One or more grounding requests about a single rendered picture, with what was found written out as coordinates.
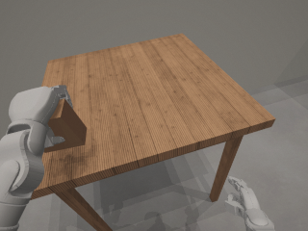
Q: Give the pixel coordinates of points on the robot right forearm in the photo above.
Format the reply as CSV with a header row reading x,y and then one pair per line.
x,y
257,220

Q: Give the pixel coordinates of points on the table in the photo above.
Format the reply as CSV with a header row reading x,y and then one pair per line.
x,y
144,103

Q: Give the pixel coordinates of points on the robot left forearm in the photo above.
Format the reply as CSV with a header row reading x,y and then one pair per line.
x,y
21,169

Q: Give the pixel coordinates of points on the sponge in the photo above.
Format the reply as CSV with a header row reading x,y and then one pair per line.
x,y
66,124

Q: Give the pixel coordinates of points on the robot left hand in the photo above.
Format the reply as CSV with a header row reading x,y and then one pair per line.
x,y
38,105

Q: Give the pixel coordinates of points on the robot right hand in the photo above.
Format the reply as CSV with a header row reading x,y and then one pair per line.
x,y
238,204

